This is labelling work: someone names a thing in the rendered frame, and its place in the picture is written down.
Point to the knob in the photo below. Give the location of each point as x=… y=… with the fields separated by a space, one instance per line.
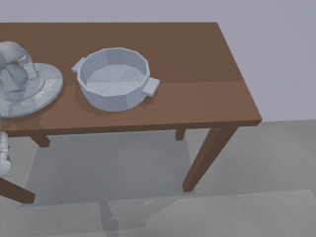
x=19 y=72

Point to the left robot hand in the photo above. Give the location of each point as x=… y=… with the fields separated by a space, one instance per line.
x=13 y=52

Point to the left robot upper arm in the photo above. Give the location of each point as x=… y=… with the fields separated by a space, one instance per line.
x=5 y=162

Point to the table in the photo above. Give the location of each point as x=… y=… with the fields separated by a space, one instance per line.
x=200 y=86

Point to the lid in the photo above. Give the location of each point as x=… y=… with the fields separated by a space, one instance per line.
x=39 y=93

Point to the pot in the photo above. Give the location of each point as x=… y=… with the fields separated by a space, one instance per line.
x=115 y=79

